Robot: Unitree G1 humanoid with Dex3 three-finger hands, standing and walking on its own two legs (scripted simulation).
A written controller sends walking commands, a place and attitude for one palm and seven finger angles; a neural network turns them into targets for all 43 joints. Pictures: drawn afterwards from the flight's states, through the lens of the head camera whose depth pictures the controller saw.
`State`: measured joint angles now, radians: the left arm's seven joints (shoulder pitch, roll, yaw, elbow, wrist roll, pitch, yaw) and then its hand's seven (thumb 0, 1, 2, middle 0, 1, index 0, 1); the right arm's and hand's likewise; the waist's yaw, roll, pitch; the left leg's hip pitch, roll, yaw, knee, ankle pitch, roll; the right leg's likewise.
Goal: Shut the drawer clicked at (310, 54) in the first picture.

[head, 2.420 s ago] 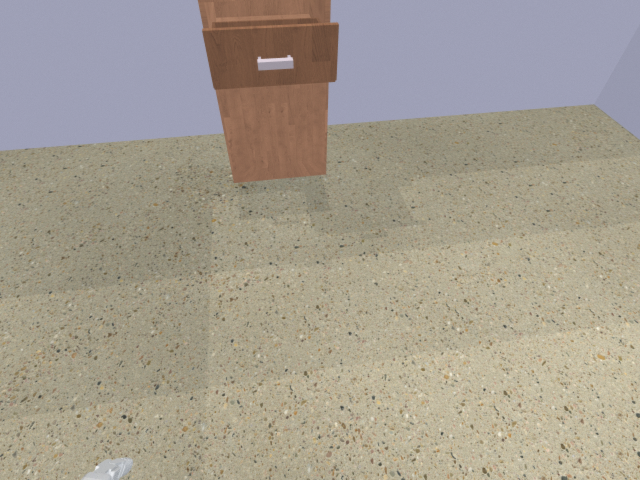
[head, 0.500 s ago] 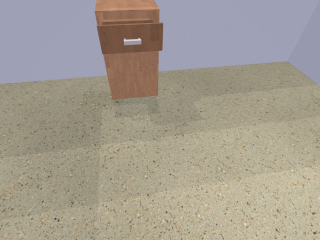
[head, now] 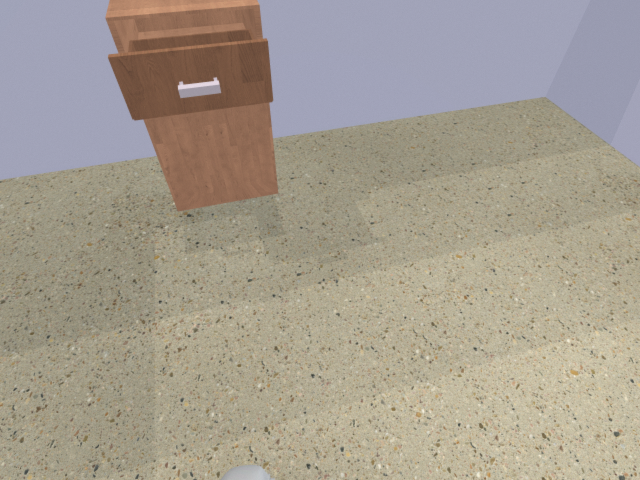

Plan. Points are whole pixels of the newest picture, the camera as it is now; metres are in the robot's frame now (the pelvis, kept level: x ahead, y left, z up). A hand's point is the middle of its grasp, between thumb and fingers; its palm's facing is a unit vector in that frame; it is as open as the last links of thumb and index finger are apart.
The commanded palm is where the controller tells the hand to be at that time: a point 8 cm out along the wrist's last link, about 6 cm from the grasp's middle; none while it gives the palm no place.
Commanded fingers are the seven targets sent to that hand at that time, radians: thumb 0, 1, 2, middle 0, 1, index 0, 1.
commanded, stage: walk to a spot facing it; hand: left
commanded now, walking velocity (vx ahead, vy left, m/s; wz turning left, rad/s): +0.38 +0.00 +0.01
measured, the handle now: (199, 85) +1.08 +0.42 -0.05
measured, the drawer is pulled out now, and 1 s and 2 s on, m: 0.28 0.28 0.28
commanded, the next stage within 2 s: turn to face it in 0.96 s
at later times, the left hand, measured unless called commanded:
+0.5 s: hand (182, 418) +0.24 +0.24 -0.18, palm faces +0.05 -0.99 -0.15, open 7.4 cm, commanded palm none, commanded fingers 0.00 0.90 0.90 -0.20 -0.30 -0.20 -0.30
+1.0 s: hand (279, 253) +0.58 +0.13 -0.17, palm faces -0.16 -0.97 -0.16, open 7.4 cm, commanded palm none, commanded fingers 0.00 0.90 0.90 -0.20 -0.30 -0.20 -0.30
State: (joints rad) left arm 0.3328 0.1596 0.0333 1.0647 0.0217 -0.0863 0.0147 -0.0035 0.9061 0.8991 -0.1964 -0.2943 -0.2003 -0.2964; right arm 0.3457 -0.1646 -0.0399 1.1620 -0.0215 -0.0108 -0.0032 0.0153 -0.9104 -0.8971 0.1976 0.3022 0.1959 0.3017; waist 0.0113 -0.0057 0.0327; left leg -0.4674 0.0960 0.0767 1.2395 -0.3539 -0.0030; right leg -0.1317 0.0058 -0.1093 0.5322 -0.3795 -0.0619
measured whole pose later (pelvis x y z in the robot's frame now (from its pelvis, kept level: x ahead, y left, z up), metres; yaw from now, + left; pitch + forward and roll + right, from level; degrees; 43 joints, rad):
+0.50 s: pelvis +0.23 +0.07 +0.00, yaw -2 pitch -3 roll -1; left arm 0.31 0.17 0.06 1.06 0.03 -0.02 0.00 0.00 0.91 0.90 -0.19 -0.29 -0.20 -0.30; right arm 0.26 -0.17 -0.06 1.05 -0.02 -0.08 -0.02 -0.01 -0.96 -0.90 0.20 0.30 0.20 0.30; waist 0.03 -0.04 0.04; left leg -0.22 -0.01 0.20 0.48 -0.23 0.10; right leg -0.56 -0.11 -0.02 1.24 -0.25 0.00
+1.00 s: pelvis +0.44 -0.02 -0.01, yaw -8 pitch -2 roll +0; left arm 0.12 0.15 0.05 1.01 0.02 -0.07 -0.01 0.00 0.91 0.90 -0.20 -0.29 -0.20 -0.30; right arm 0.50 -0.08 -0.03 1.20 -0.01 -0.04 -0.01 0.01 -0.91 -0.90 0.20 0.30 0.20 0.30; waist -0.05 0.00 0.08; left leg -0.20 0.10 0.12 1.10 -0.47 0.00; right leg -0.36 -0.03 -0.17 0.63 -0.23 -0.08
